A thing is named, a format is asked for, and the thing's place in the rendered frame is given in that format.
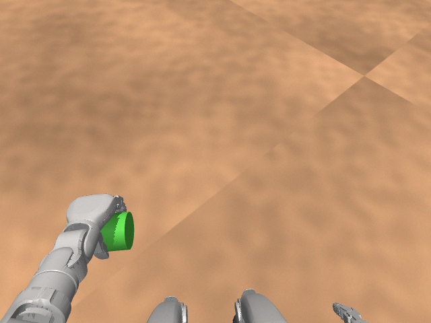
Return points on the can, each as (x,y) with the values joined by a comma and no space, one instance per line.
(118,233)

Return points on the left robot arm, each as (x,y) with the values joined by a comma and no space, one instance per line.
(48,297)

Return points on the left robot hand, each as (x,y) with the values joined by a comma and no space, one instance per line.
(99,209)

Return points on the right robot hand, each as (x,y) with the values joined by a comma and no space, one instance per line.
(349,315)

